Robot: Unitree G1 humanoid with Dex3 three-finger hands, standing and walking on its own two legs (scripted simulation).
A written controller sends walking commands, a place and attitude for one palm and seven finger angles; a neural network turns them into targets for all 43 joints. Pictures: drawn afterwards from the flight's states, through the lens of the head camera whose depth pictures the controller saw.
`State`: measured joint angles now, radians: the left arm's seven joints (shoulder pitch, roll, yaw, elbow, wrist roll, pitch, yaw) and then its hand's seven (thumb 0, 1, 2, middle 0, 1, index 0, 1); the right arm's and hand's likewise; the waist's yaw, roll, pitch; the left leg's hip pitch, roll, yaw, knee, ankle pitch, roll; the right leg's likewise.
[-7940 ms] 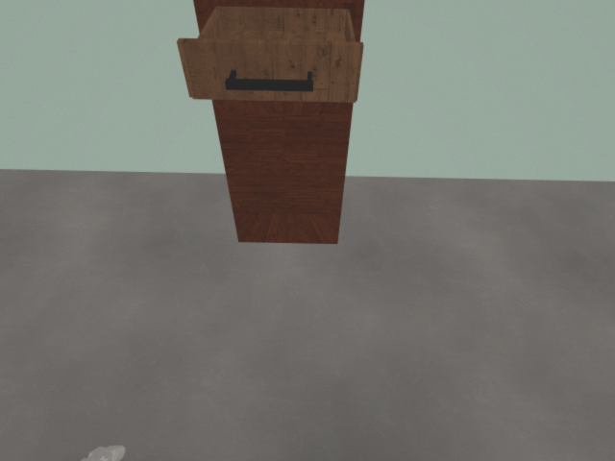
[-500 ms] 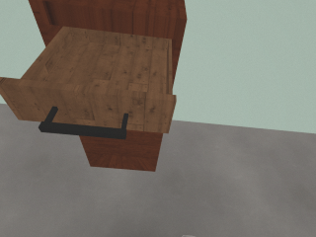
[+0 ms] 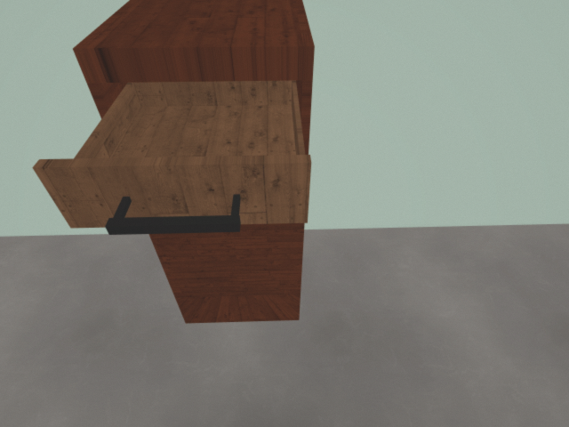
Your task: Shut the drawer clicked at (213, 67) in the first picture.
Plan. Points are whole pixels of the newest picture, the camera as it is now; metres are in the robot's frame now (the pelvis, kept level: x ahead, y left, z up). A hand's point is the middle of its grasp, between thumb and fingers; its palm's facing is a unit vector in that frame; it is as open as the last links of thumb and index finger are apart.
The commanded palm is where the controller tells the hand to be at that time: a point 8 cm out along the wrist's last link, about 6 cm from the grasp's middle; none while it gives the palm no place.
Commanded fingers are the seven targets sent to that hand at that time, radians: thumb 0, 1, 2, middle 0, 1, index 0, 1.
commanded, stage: come to a stop and stand still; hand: left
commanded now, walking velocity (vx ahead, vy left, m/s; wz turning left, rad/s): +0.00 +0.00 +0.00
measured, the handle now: (177, 214) +0.38 +0.17 +0.13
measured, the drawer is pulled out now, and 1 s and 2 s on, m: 0.27 0.27 0.27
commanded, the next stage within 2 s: look again from close up in 0.68 s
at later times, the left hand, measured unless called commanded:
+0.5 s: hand out of the picture -0.04 +0.22 -0.16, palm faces +0.05 -0.98 -0.17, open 7.3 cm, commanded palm none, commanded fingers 0.00 0.90 0.90 -0.20 -0.30 -0.20 -0.30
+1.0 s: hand out of the picture -0.06 +0.20 -0.15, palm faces +0.01 -0.98 -0.18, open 7.3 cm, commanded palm none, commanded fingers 0.00 0.90 0.90 -0.20 -0.30 -0.20 -0.30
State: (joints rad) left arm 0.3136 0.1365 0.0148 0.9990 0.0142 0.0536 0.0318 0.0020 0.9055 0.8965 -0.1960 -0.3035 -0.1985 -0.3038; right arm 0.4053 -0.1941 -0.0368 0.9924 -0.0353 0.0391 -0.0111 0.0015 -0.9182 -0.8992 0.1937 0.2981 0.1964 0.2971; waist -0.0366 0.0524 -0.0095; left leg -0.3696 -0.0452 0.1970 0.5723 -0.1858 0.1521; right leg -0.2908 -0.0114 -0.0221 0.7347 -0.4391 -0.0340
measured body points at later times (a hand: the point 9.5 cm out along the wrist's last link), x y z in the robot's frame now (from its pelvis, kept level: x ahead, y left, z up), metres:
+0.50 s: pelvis -0.05 +0.06 +0.01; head -0.04 +0.06 +0.46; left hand -0.04 +0.28 -0.15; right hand -0.04 -0.16 -0.14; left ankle -0.04 +0.16 -0.72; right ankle -0.06 -0.07 -0.72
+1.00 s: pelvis -0.05 +0.04 +0.02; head -0.03 +0.02 +0.47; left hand -0.06 +0.25 -0.13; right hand -0.07 -0.17 -0.15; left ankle -0.04 +0.16 -0.72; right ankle -0.06 -0.07 -0.72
